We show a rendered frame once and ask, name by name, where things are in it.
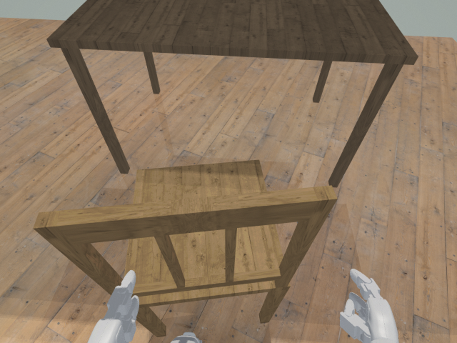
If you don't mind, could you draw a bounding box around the robot right hand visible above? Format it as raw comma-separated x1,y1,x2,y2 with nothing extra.
340,269,399,343

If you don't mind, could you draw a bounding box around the chair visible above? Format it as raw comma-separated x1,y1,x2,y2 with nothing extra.
33,160,337,337

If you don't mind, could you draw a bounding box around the table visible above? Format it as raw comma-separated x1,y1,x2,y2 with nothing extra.
46,0,418,188

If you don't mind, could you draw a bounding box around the robot left hand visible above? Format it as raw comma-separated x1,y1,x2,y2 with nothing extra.
88,270,139,343

